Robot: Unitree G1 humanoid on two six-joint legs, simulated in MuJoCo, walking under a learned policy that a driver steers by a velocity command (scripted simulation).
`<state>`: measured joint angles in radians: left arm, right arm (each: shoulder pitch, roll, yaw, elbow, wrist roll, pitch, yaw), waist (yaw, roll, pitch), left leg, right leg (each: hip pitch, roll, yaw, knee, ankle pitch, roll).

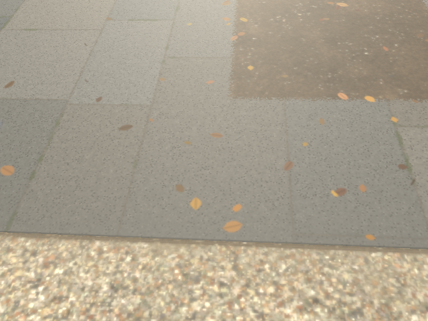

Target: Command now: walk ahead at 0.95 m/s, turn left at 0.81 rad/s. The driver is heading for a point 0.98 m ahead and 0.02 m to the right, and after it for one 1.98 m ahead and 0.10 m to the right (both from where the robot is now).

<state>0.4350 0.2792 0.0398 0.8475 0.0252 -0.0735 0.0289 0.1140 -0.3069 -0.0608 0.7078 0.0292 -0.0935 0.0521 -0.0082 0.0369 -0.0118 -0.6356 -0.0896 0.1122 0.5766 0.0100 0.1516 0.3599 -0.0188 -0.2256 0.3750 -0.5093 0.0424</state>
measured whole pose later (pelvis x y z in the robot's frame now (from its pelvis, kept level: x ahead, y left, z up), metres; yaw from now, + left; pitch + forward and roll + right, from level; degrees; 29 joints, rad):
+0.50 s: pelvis +0.45 +0.03 +0.03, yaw +7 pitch +2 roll -1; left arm 0.10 0.29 0.01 0.62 -0.05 -0.13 -0.08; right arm 0.41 -0.28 0.00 0.84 -0.04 -0.10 -0.01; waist -0.07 -0.02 -0.02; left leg 0.28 -0.14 -0.07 0.13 -0.39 0.13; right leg -0.65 0.03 -0.10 0.47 0.17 -0.10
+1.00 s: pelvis +0.95 +0.08 +0.02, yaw -20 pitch +2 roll +2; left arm 0.43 0.32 0.07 0.76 -0.04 -0.04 0.01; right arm 0.05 -0.28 -0.01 0.55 0.02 -0.14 0.00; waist 0.08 -0.04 0.03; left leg -0.52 -0.01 -0.09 0.64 -0.18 -0.07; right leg -0.16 0.11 0.25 1.07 -0.52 -0.07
